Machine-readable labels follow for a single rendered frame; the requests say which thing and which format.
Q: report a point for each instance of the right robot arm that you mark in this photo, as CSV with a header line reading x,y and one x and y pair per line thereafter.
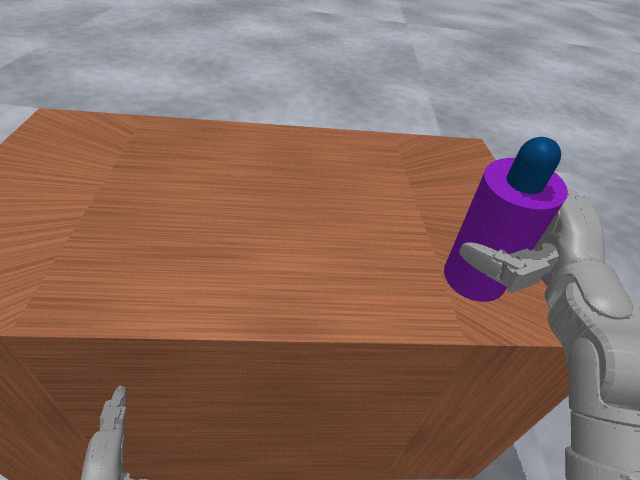
x,y
598,324

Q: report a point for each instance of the bottle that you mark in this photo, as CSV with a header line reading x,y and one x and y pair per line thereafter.
x,y
516,200

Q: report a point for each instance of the right robot hand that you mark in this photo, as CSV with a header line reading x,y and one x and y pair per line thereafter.
x,y
575,234

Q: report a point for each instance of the left robot hand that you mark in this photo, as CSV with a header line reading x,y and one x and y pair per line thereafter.
x,y
105,452

